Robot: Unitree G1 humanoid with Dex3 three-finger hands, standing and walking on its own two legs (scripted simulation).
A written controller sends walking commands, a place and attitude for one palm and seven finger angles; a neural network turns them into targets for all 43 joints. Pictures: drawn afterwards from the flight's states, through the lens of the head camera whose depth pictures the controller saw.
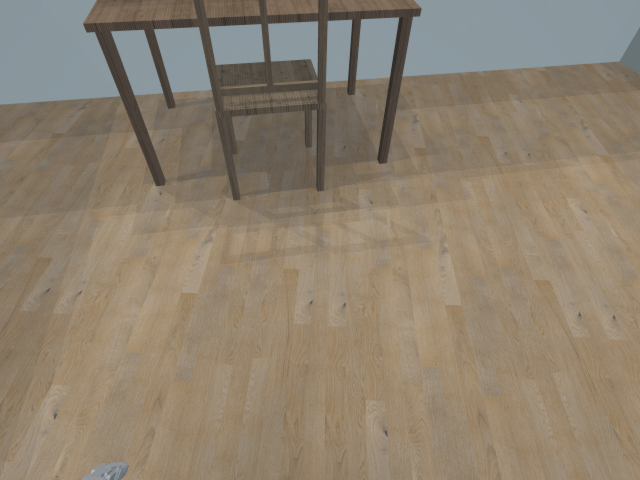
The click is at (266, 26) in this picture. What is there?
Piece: chair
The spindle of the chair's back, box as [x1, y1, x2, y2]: [259, 0, 272, 85]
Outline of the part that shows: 259,0 267,85 272,85 265,0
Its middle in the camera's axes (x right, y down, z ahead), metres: -0.19 -0.69 +1.30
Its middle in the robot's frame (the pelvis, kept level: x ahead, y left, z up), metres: +1.43 +0.26 -0.05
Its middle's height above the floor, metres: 0.72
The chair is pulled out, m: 0.00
